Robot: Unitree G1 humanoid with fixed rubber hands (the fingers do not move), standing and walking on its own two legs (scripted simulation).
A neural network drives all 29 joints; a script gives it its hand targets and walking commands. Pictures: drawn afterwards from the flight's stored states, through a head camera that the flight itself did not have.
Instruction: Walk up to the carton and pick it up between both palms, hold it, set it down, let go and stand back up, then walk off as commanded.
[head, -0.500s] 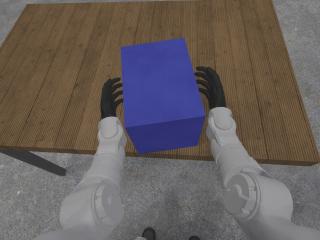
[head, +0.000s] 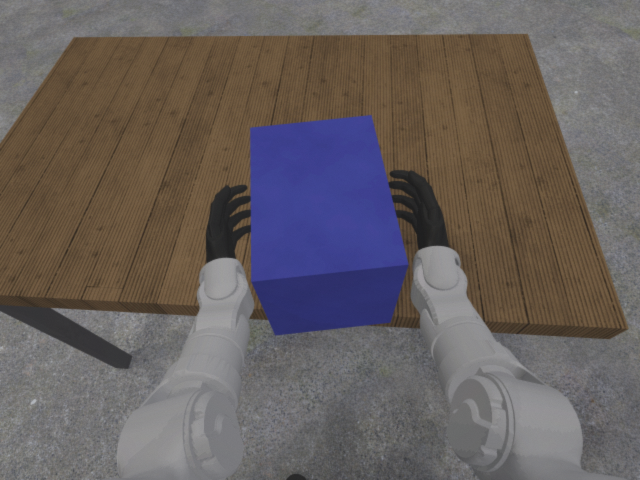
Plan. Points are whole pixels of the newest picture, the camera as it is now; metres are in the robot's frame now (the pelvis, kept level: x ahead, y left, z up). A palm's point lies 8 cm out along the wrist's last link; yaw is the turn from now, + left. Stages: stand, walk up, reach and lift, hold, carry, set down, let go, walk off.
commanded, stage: reach and lift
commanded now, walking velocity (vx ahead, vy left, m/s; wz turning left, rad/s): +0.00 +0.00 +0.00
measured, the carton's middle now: (322, 227) +0.47 +0.09 -0.02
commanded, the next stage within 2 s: none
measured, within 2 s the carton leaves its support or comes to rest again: leaves its support in 0.14 s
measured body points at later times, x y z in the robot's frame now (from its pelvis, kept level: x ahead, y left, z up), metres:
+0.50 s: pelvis -0.02 +0.00 +0.00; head +0.02 -0.01 +0.45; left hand +0.38 +0.19 +0.08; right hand +0.42 -0.07 +0.08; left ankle +0.02 +0.14 -0.72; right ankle +0.02 -0.10 -0.72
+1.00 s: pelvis -0.04 +0.01 +0.01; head -0.06 +0.01 +0.46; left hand +0.36 +0.20 +0.13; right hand +0.39 -0.06 +0.14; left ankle +0.02 +0.14 -0.72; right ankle +0.02 -0.10 -0.72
